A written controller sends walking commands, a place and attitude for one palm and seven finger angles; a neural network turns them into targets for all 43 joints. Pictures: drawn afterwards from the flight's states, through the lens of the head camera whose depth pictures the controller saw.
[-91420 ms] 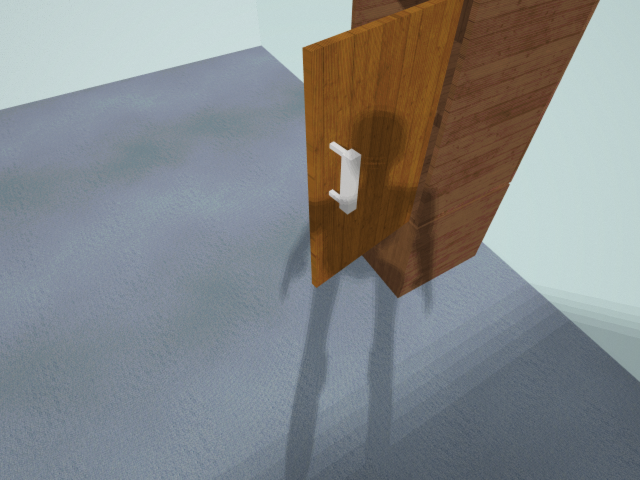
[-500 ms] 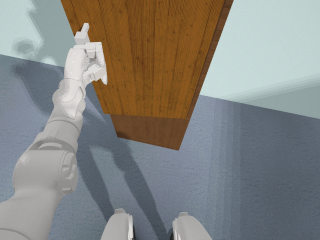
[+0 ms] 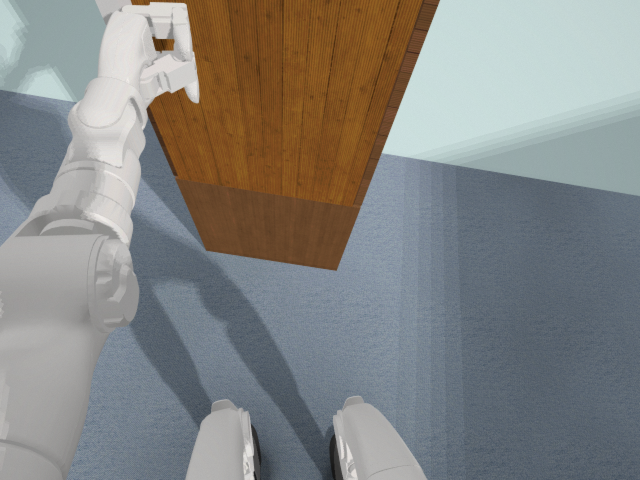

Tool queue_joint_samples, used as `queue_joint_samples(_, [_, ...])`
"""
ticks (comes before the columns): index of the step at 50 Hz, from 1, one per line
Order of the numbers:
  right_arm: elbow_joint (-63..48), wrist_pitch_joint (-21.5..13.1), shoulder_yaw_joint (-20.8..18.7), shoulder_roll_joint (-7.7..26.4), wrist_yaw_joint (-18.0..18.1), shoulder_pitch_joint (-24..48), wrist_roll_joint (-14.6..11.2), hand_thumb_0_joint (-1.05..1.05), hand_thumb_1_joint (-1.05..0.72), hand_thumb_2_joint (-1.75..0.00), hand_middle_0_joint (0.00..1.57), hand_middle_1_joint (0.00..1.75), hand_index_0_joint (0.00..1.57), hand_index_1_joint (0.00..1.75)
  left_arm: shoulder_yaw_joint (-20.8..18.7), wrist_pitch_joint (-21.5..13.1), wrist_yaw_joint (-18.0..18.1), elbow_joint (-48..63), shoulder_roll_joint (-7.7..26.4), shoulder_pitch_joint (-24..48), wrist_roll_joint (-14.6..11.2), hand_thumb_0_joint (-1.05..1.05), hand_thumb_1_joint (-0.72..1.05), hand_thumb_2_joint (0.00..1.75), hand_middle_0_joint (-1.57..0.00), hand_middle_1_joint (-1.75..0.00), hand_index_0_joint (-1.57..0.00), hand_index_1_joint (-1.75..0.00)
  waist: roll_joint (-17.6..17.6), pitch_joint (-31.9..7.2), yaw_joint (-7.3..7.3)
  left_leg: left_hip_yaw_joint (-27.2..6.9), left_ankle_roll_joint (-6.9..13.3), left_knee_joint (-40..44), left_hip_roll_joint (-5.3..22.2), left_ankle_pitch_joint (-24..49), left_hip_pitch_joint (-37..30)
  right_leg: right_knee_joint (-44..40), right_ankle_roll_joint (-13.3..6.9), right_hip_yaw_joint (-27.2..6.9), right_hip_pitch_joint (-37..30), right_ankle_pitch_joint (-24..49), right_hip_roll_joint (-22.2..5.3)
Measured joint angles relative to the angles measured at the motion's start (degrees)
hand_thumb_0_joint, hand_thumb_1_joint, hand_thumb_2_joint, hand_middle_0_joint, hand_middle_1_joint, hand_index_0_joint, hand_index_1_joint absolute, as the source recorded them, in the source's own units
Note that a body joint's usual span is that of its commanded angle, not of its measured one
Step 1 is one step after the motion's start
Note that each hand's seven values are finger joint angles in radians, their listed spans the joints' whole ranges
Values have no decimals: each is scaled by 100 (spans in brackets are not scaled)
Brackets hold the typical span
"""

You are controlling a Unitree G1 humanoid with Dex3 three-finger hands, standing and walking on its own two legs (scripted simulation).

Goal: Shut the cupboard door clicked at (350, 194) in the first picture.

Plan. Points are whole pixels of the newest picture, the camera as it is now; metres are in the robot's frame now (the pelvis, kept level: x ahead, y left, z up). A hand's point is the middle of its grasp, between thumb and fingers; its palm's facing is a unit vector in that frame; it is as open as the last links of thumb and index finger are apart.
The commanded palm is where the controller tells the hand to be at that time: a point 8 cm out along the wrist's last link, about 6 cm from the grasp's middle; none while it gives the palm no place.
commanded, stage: push the door shut along its arc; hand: left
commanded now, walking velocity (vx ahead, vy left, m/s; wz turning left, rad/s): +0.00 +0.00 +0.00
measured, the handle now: (135, 29) +0.64 +0.14 +0.11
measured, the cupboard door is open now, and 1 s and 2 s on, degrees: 0 0 0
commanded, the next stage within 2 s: pull the fist back off the door in 0.16 s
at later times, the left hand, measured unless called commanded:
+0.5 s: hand (223, 43) +0.59 +0.04 +0.13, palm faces +0.10 -0.99 -0.05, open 3.1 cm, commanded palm +0.57 +0.08 +0.12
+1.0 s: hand (215, 93) +0.53 +0.05 +0.11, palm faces +0.04 -1.00 -0.01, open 3.1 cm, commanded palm +0.49 +0.10 +0.12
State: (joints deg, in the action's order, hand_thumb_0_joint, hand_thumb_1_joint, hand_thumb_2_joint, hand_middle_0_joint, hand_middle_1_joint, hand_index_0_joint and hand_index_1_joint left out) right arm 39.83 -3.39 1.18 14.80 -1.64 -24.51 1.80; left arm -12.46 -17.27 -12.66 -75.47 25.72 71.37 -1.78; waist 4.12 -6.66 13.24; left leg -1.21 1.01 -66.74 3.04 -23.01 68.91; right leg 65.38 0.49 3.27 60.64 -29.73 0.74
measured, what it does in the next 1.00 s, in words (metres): stands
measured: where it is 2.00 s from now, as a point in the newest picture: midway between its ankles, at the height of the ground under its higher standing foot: outside the picture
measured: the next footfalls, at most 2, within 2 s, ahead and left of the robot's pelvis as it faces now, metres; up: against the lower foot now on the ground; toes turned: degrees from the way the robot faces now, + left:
none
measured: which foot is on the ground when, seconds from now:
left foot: down 0.00-1.00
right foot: down 0.00-1.00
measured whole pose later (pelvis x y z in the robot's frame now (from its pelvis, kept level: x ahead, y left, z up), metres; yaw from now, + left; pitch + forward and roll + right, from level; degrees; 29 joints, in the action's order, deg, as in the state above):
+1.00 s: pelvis +0.04 -0.02 +0.04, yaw +0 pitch +21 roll -1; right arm 36.7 1.0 -2.6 15.0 -5.0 -24.3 3.0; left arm -12.8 -22.7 7.2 -59.4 9.8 47.7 -1.1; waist 3.0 -9.0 9.0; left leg 0.3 -0.8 -56.9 3.7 -23.5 54.2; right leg 56.3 -0.9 1.7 47.3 -29.7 1.5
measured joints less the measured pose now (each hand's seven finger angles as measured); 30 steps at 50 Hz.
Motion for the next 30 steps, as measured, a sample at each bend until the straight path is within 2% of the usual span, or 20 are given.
queue_joint_samples(6, [11, -44, 55, -44, 2, 46, -6, 1, -90, -90, 20, 30, 20, 30, 49, 75, 47, -253, 108, 247, 42, 2, 90, 90, -130, -150, -130, -150, -28, 29, 93, -61, -2, -89, 11, 16, 94, 60, -7, 54, 63, 17, 21])
queue_joint_samples(14, [59, -244, 87, 17, 89, 142, -35, 1, -90, -90, 20, 30, 20, 30, 228, 191, -107, -379, 372, 588, 44, 2, 90, 90, -130, -150, -130, -150, -75, 76, 242, -134, 0, -252, 31, 87, 391, 202, -12, 114, 332, 85, 50])
queue_joint_samples(15, [56, -273, 74, 27, 111, 124, -3, 1, -90, -90, 20, 30, 20, 30, 106, 230, 28, -358, 299, 624, 20, 2, 90, 90, -130, -150, -130, -150, -63, 73, 230, -144, 1, -266, 33, 98, 434, 207, -8, 123, 367, 98, 54])
queue_joint_samples(16, [53, -304, 58, 32, 116, 96, 37, 1, -90, -90, 20, 30, 20, 30, -15, 250, 363, -334, 159, 655, 3, 2, 90, 90, -130, -150, -130, -150, -51, 51, 214, -149, 0, -267, 32, 111, 480, 205, 0, 126, 410, 114, 53])
queue_joint_samples(19, [66, -370, 32, 13, 2, 62, 207, 1, -90, -90, 20, 30, 20, 30, -376, 276, 1680, -253, -289, 749, -15, 2, 90, 90, -130, -150, -130, -150, -63, -25, 251, -123, -5, -233, 15, 158, 573, 210, 20, 102, 527, 148, 32])
queue_joint_samples(21, [45, -373, 44, -10, -126, 61, 333, 1, -90, -90, 20, 30, 20, 30, -540, 227, 2392, -327, -406, 835, 283, 2, 90, 90, -130, -150, -130, -150, -69, -76, 359, -97, -6, -219, 10, 175, 630, 232, 20, 77, 609, 152, 24])
queue_joint_samples(23, [-7, -350, 43, -29, -260, 40, 434, 1, -90, -90, 20, 30, 20, 30, -534, 140, 2804, -425, -357, 880, 771, 2, 90, 90, -130, -150, -130, -150, -32, -126, 492, -77, -9, -233, 17, 169, 699, 269, 12, 56, 697, 138, 26])
queue_joint_samples(25, [-62, -288, 28, -52, -358, -7, 486, 1, -90, -90, 20, 30, 20, 30, -502, 29, 2936, -468, -236, 890, 1155, 2, 90, 90, -130, -150, -130, -150, 28, -136, 596, -50, -13, -257, 34, 141, 736, 305, 2, 27, 755, 114, 40])
queue_joint_samples(26, [-84, -240, 23, -67, -385, -37, 490, 0, -90, -90, 20, 30, 20, 30, -521, -19, 2916, -468, -174, 885, 1239, 2, 90, 90, -130, -150, -130, -150, 55, -120, 626, -32, -15, -261, 47, 123, 727, 313, -2, 7, 758, 102, 50])
queue_joint_samples(28, [-112, -115, 12, -106, -397, -133, 458, 0, -90, -90, 20, 30, 20, 30, -614, -99, 2773, -435, -112, 803, 1227, 1, 90, 91, -130, -150, -130, -150, 98, -75, 599, 15, -18, -224, 81, 90, 638, 282, -7, -43, 699, 91, 77])
queue_joint_samples(30, [-122, 26, 29, -134, -385, -256, 405, 1, -90, -90, 20, 30, 20, 30, -742, -98, 2536, -332, -134, 596, 1068, -1, 90, 93, -130, -150, -130, -150, 136, -46, 492, 67, -26, -115, 107, 80, 461, 181, -7, -96, 555, 102, 98])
